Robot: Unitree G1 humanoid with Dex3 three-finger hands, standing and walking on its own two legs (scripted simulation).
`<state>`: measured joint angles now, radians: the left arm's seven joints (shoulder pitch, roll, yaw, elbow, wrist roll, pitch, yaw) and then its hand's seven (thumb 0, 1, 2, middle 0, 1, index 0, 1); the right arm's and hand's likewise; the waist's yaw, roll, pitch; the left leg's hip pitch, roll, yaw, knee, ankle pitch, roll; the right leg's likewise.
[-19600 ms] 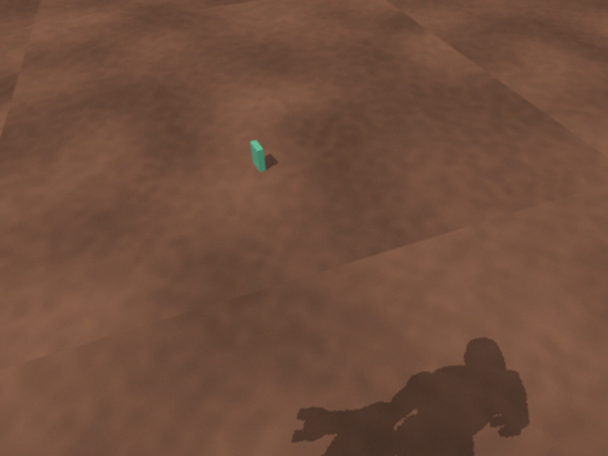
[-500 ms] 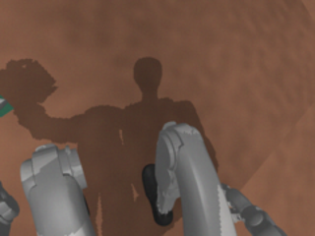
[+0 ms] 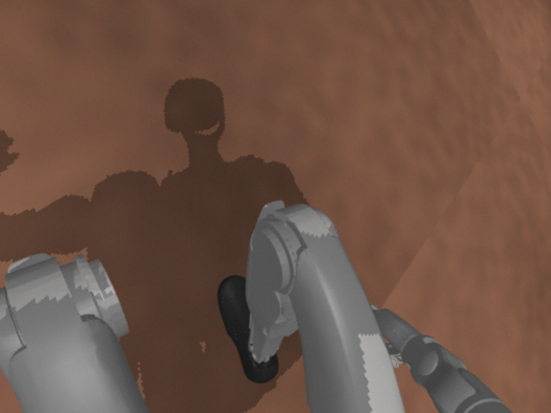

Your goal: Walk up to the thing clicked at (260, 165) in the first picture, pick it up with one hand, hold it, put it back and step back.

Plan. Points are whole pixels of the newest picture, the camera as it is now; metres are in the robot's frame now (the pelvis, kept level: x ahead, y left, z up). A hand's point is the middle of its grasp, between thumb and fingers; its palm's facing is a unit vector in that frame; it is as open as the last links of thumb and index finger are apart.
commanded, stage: lower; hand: left
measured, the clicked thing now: out of the picture +0.44 +0.34 -0.18
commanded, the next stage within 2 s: loosen in 0.88 s
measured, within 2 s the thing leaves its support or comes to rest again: rests again in 1.70 s
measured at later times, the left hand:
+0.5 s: hand out of the picture +0.44 +0.35 -0.17, palm faces +0.54 -0.84 -0.01, open 11.8 cm
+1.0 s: hand out of the picture +0.44 +0.34 -0.18, palm faces +0.53 -0.85 -0.02, open 11.8 cm
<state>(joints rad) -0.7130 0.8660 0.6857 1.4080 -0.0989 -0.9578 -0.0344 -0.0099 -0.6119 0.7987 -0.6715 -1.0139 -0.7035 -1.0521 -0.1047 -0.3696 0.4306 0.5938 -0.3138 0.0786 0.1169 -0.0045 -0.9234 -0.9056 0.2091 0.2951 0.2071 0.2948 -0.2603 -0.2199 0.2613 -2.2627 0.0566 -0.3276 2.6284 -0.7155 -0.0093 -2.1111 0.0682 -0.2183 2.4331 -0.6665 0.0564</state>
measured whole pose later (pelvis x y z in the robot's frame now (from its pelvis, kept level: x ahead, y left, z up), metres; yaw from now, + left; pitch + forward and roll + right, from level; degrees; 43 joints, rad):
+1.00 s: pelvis -0.01 +0.01 +0.00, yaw -3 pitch +13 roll -18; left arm -0.71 0.97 0.65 1.52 -0.11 -1.04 0.00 0.00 -0.61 0.78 -0.70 -0.96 -0.74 -1.00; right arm -0.19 -0.39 0.55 0.52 -0.36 0.09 0.11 -0.01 -0.90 -0.90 0.21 0.30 0.21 0.29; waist -0.27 -0.29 0.32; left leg -2.23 0.06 -0.40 2.67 -0.73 0.00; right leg -2.06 0.10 -0.26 2.42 -0.65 0.08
